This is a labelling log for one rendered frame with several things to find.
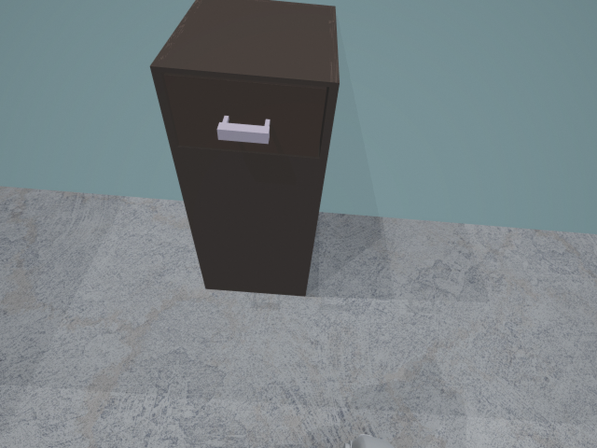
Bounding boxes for drawer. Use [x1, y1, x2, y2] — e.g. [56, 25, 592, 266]
[164, 73, 326, 157]

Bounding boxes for handle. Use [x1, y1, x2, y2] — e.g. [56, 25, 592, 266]
[217, 116, 271, 144]

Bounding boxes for cabinet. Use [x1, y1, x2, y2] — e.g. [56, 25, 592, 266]
[150, 0, 340, 297]

